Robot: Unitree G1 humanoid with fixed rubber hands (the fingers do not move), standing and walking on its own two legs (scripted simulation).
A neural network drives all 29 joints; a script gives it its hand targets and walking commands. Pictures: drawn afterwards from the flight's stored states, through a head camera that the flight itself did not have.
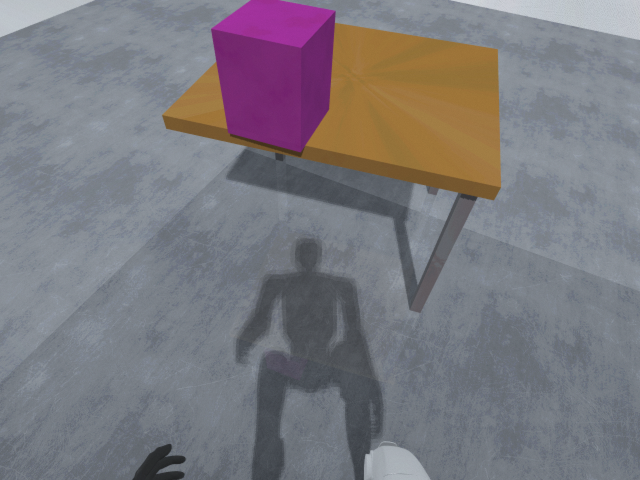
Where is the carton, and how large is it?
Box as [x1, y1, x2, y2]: [211, 0, 335, 151]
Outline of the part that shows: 250,0 211,28 228,132 300,151 328,109 335,11 280,0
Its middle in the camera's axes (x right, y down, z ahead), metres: -0.10 -0.41 +0.93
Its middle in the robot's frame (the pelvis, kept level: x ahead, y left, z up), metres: +0.98 +0.06 +0.01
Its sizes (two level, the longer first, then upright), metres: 0.210 0.200 0.250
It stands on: a table, 0.66 m high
